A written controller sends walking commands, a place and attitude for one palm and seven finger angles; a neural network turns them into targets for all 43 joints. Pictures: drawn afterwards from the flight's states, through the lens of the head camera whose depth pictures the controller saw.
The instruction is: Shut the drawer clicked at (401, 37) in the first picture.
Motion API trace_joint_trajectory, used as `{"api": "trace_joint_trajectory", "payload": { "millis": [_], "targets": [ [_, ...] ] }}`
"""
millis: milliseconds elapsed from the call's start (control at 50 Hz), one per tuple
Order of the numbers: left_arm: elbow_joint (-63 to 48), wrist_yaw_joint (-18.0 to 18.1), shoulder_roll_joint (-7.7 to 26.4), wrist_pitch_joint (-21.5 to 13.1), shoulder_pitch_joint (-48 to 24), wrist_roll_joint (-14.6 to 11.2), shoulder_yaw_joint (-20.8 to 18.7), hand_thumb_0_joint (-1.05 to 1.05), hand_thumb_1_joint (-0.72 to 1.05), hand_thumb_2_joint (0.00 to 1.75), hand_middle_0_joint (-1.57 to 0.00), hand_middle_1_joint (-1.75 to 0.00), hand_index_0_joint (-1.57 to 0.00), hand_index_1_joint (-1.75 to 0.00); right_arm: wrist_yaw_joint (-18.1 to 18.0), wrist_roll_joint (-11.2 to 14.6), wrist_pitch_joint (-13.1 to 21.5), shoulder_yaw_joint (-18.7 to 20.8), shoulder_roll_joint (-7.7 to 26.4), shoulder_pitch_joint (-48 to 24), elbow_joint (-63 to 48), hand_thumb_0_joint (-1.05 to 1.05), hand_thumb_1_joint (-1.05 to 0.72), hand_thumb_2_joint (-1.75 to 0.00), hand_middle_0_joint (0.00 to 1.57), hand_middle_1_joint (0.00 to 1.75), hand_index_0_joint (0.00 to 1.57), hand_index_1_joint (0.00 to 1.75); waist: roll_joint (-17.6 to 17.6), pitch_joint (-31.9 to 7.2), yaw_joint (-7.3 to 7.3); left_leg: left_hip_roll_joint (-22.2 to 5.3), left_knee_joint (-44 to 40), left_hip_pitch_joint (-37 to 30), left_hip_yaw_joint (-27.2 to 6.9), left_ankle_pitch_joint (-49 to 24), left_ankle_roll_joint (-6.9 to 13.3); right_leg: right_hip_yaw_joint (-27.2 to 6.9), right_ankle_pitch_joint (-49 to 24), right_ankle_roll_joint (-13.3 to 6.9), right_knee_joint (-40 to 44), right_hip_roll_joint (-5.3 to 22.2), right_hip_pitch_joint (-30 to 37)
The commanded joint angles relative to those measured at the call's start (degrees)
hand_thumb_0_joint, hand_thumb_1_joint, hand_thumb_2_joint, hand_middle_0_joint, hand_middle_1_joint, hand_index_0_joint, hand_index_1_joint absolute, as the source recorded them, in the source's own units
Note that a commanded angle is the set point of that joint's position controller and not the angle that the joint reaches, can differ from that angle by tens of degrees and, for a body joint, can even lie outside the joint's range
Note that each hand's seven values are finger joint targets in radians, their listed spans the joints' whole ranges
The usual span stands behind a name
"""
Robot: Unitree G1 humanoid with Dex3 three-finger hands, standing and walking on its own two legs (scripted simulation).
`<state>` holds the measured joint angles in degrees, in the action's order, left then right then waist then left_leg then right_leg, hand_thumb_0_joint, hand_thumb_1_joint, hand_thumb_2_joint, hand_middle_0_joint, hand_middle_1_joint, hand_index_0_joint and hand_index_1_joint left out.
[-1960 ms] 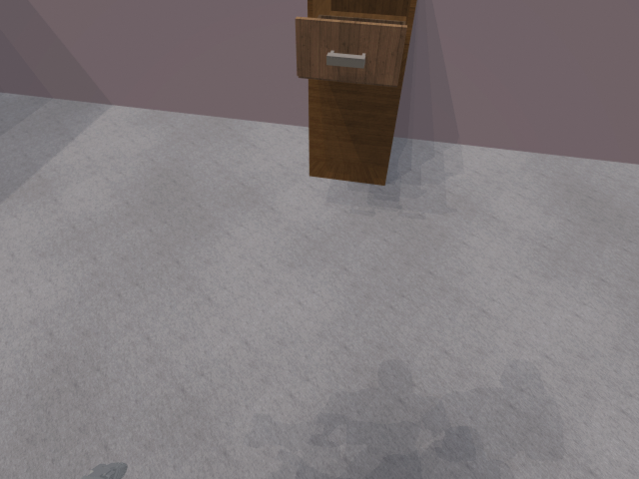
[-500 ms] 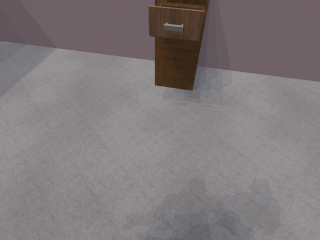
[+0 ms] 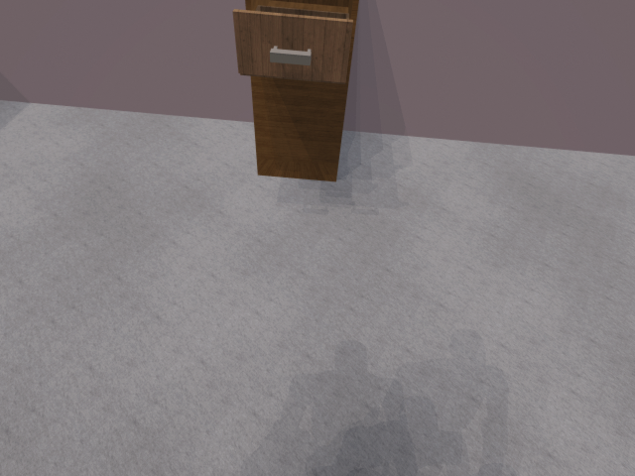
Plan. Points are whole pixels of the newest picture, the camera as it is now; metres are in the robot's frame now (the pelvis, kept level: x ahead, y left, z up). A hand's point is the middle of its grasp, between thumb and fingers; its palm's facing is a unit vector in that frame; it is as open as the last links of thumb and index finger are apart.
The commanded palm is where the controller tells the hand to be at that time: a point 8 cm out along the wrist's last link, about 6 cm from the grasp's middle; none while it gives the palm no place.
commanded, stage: walk to a spot facing it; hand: left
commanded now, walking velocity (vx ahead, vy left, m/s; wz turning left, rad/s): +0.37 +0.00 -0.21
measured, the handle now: (291, 53) +1.22 +0.11 -0.02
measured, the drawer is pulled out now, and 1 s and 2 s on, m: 0.30 0.30 0.30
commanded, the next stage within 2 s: turn to face it in 1.08 s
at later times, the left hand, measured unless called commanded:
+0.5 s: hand (233, 425) +0.23 +0.13 -0.17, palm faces -0.02 -0.99 -0.16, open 7.3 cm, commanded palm none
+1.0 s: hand (247, 277) +0.50 +0.15 -0.17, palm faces -0.12 -0.98 -0.15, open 7.4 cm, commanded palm none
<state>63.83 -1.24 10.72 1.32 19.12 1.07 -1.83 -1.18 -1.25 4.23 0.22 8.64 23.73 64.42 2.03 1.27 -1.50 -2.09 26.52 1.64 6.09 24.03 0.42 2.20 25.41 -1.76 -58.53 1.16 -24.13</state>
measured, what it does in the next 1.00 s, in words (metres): walks ahead: right foot, then left foot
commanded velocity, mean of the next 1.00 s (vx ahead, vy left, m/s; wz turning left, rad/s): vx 0.37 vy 0.00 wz -0.13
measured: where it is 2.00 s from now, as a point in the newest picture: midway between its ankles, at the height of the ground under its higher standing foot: (330, 336)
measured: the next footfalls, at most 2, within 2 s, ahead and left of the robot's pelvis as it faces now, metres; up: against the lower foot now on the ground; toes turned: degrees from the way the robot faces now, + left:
right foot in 0.20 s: +0.22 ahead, -0.15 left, +0.00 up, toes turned -11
left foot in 0.62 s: +0.38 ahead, +0.08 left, +0.00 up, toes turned +7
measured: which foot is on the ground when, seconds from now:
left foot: down 0.00-0.20, up 0.22-0.60, down 0.62-1.00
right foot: up 0.00-0.18, down 0.20-0.62, up 0.64-1.00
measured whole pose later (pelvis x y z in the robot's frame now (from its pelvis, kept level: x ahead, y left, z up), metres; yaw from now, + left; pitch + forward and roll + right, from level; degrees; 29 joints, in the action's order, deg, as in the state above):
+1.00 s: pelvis +0.42 -0.02 +0.01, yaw -8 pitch -1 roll +0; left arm 60.1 -1.5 10.4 0.4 11.3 1.5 -4.0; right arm -1.0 -1.0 4.3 2.1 7.5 24.8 65.6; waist 1.6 3.1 -1.3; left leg -2.6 17.5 -2.4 15.3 18.8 0.6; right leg 5.3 7.9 -0.2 -46.2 6.9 -33.7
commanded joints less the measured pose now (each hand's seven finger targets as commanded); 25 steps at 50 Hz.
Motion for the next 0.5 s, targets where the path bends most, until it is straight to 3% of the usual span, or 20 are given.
{"api": "trace_joint_trajectory", "payload": {
  "millis": [0,40,80,120,140,160,180,200,220,240,280,320,340,380,480],
  "targets": [
    [-9.9,-1.1,1.5,-2.5,-12.7,0.2,-0.9,0.00,0.90,0.90,-0.20,-0.30,-0.20,-0.30,-1.3,-0.2,1.2,2.1,8.2,6.6,1.1,0.00,-0.90,-0.90,0.20,0.30,0.20,0.30,-10.5,10.7,-0.84,-14.5,-15.5,-0.3,-8.1,-27.2,8.0,2.2,-6.8,0.3,6.0,4.5,-13.6],
    [-10.3,-1.4,0.5,-2.5,-13.5,0.0,-0.9,0.00,0.90,0.90,-0.20,-0.30,-0.20,-0.30,-1.3,-0.3,1.3,2.3,8.3,6.2,1.6,0.00,-0.90,-0.90,0.20,0.30,0.20,0.30,-10.2,10.3,-0.03,-13.1,-15.6,1.7,-4.1,-30.1,7.0,5.0,-10.4,-0.2,14.3,3.2,-7.6],
    [-9.3,-1.2,0.7,-2.6,-11.5,0.0,-1.2,0.00,0.90,0.90,-0.20,-0.30,-0.20,-0.30,-1.3,-0.1,1.1,2.4,8.8,7.0,2.8,0.00,-0.90,-0.90,0.20,0.30,0.20,0.30,-10.4,8.2,0.96,-13.1,-12.2,1.6,-1.9,-40.5,6.7,7.1,-11.6,-1.6,18.2,0.5,-0.1],
    [-6.9,-0.7,2.3,-2.9,-3.7,0.2,-1.8,0.00,0.90,0.90,-0.20,-0.30,-0.20,-0.30,-1.2,0.2,0.8,2.8,9.8,6.0,3.1,0.00,-0.90,-0.90,0.20,0.30,0.20,0.30,-8.6,3.1,4.81,-12.6,-2.1,1.6,0.7,-52.1,5.5,8.3,-13.3,-3.2,21.6,-1.8,10.5],
    [-4.4,-0.3,4.0,-3.5,4.0,0.6,-2.5,0.00,0.90,0.90,-0.20,-0.30,-0.20,-0.30,-1.1,0.5,0.8,2.9,9.9,5.1,2.8,0.00,-0.90,-0.90,0.20,0.30,0.20,0.30,-7.0,-0.8,8.48,-10.8,7.9,4.8,2.4,-50.9,3.8,8.3,-16.2,-3.7,25.0,-2.6,20.8],
    [-2.3,0.4,8.8,-4.3,11.8,1.0,-3.8,0.00,0.90,0.90,-0.20,-0.30,-0.20,-0.30,-0.3,1.0,0.8,2.6,8.0,5.4,2.4,0.00,-0.90,-0.90,0.20,0.30,0.20,0.30,-0.9,-5.6,11.58,-8.4,23.5,15.1,3.3,-36.7,2.0,-0.3,-13.5,-6.3,27.7,5.0,33.0],
    [-1.4,1.2,14.6,-4.7,16.1,0.6,-5.1,0.00,0.90,0.90,-0.20,-0.30,-0.20,-0.30,-0.1,1.7,1.1,2.2,3.5,8.1,0.7,0.00,-0.90,-0.90,0.20,0.30,0.20,0.30,12.1,-12.5,10.79,-0.7,44.0,28.2,2.7,3.4,-0.1,-27.4,-8.2,-13.2,35.9,22.4,41.0],
    [-1.8,1.3,16.2,-4.3,13.9,-0.7,-5.4,0.00,0.90,0.90,-0.20,-0.30,-0.20,-0.30,-0.1,1.5,0.8,2.4,4.3,3.5,-1.0,0.00,-0.90,-0.90,0.20,0.30,0.20,0.30,9.2,-11.0,10.27,-1.8,52.9,32.6,-3.1,8.0,1.4,-35.2,-0.4,-15.5,43.6,25.8,35.5],
    [-3.6,1.5,13.7,-4.0,8.2,-0.8,-4.7,0.00,0.90,0.90,-0.20,-0.30,-0.20,-0.30,0.3,1.2,0.3,3.2,4.4,-1.4,-2.3,0.00,-0.90,-0.90,0.20,0.30,0.20,0.30,5.0,-4.4,8.81,-4.3,55.8,34.3,-5.1,2.9,1.6,-32.7,5.8,-13.7,46.4,24.5,26.0],
    [-4.7,1.9,10.8,-4.1,2.9,-0.4,-3.7,0.00,0.90,0.90,-0.20,-0.30,-0.20,-0.30,0.5,0.5,-0.1,3.0,4.0,-2.9,-2.8,0.00,-0.90,-0.90,0.20,0.30,0.20,0.30,2.1,1.5,6.24,-7.2,53.8,34.9,-6.2,-1.3,1.4,-26.7,6.0,-12.0,46.4,22.7,17.1],
    [-5.9,2.1,6.5,-4.6,-2.5,0.3,-2.2,0.00,0.90,0.90,-0.20,-0.30,-0.20,-0.30,0.8,-0.4,-1.6,2.9,1.9,0.7,-1.6,0.00,-0.90,-0.90,0.20,0.30,0.20,0.30,0.8,3.1,1.34,-8.5,47.3,29.2,-5.4,-4.8,0.3,-15.1,-0.1,-9.2,47.2,18.3,6.8],
    [-5.6,2.2,5.8,-5.0,-3.2,0.7,-2.0,0.00,0.90,0.90,-0.20,-0.30,-0.20,-0.30,1.1,-0.4,-2.7,3.1,0.9,3.5,-1.2,0.00,-0.90,-0.90,0.20,0.30,0.20,0.30,2.2,2.6,-0.99,-8.4,40.6,25.5,-3.6,-5.8,-0.8,-9.0,-2.8,-7.9,48.2,15.7,2.2],
    [-5.7,2.1,6.1,-5.1,-3.7,0.6,-2.1,0.00,0.90,0.90,-0.20,-0.30,-0.20,-0.30,1.3,-0.4,-3.1,3.2,0.7,3.2,-1.8,0.00,-0.90,-0.90,0.20,0.30,0.20,0.30,3.4,3.0,-1.53,-8.5,37.6,24.7,-2.9,-7.1,-1.3,-7.1,-2.3,-7.8,49.1,14.9,-0.2],
    [-5.4,1.8,6.3,-5.2,-3.2,0.5,-2.1,0.00,0.90,0.90,-0.20,-0.30,-0.20,-0.30,1.9,-0.4,-3.3,3.2,0.9,0.0,-3.6,0.00,-0.90,-0.90,0.20,0.30,0.20,0.30,4.3,4.6,-1.22,-7.8,31.3,24.4,-1.2,-10.2,-2.0,-5.4,-0.8,-7.3,50.6,13.2,-0.9],
    [-4.3,1.5,7.6,-5.5,1.1,0.7,-2.5,0.00,0.90,0.90,-0.20,-0.30,-0.20,-0.30,2.9,-0.1,-1.6,3.5,1.9,-9.8,-8.2,0.00,-0.90,-0.90,0.20,0.30,0.20,0.30,2.4,5.3,1.68,-6.0,16.4,23.3,0.0,-10.3,-1.4,-6.6,-2.0,-7.9,48.6,14.0,6.4]
  ]
}}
